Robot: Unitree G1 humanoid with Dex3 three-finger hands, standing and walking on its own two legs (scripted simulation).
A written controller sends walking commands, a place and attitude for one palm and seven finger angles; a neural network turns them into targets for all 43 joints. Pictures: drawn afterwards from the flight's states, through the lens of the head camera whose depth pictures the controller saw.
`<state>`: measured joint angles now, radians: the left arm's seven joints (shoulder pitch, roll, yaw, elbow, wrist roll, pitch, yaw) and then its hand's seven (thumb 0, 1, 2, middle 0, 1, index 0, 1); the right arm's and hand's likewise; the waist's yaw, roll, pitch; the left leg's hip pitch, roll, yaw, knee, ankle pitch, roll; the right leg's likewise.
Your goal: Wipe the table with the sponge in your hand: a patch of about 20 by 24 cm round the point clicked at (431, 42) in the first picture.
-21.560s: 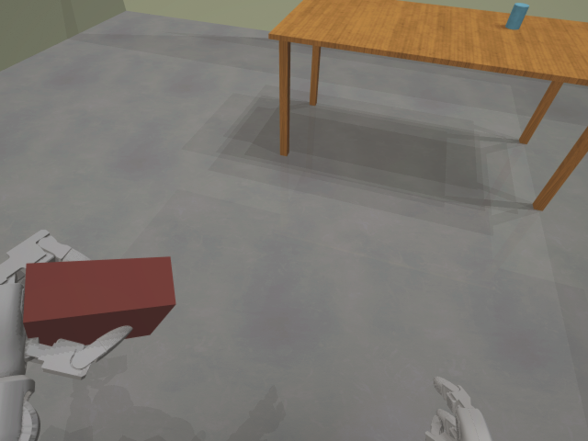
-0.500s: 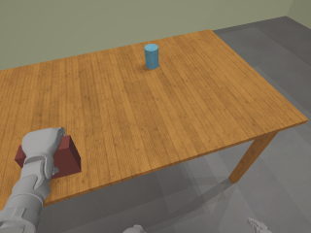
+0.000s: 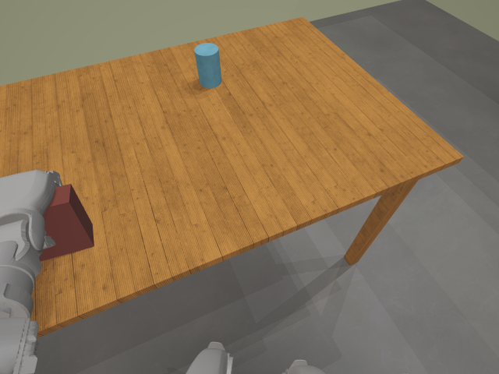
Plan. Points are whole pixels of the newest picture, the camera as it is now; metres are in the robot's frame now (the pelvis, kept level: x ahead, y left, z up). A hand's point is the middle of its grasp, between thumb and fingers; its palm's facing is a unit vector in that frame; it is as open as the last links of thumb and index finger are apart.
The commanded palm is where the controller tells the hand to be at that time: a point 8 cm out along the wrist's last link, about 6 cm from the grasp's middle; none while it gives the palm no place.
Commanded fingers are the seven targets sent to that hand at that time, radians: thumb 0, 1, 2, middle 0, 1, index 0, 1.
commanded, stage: wipe forward along the first lane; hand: left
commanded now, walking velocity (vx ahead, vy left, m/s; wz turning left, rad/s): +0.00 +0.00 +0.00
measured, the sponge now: (47, 233) +0.34 +0.38 -0.01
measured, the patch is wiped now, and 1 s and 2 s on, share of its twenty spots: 0.30 0.35 0.45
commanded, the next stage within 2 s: slide across to the middle lane in 0.54 s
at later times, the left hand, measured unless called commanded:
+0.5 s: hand (36, 186) +0.41 +0.41 +0.03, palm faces -0.15 +0.03 -0.99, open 9.5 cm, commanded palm +0.41 +0.39 +0.06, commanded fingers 0.00 0.10 1.30 -1.20 -1.60 -1.20 -1.60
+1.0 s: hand (38, 178) +0.43 +0.42 +0.03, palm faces -0.12 +0.05 -0.99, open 9.5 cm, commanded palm +0.43 +0.36 +0.07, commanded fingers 0.00 0.10 1.30 -1.20 -1.60 -1.20 -1.60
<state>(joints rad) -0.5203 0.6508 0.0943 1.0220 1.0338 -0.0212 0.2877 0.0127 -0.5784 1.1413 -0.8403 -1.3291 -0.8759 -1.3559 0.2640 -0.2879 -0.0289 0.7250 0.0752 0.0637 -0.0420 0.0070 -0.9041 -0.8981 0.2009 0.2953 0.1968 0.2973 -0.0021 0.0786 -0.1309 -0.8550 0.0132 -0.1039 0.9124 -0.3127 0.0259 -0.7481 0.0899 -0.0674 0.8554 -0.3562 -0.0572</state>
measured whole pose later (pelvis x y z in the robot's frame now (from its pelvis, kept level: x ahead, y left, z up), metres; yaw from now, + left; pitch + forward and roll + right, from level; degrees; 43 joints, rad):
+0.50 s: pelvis +0.01 +0.03 +0.00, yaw -1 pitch +18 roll -5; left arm -0.69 0.71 0.09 1.12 1.07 -0.01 0.25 0.01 -0.58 1.14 -0.85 -1.33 -0.88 -1.36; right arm 0.28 -0.28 -0.01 0.71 0.06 0.08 -0.03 0.01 -0.90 -0.90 0.20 0.30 0.20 0.30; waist -0.03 0.06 -0.15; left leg -0.92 0.00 -0.09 0.93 -0.32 0.02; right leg -0.80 0.08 -0.05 0.84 -0.36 -0.02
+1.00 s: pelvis +0.03 +0.06 +0.01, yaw +1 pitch +16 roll -5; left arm -0.72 0.60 -0.07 1.09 1.03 0.13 0.32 0.00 -0.55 1.14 -0.81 -1.38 -0.84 -1.41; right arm 0.27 -0.25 -0.02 0.76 0.06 0.08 -0.02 0.01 -0.90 -0.90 0.20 0.30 0.20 0.30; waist -0.02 0.05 -0.13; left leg -0.82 -0.04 -0.08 0.85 -0.30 0.06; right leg -0.68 0.03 -0.04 0.74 -0.35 0.00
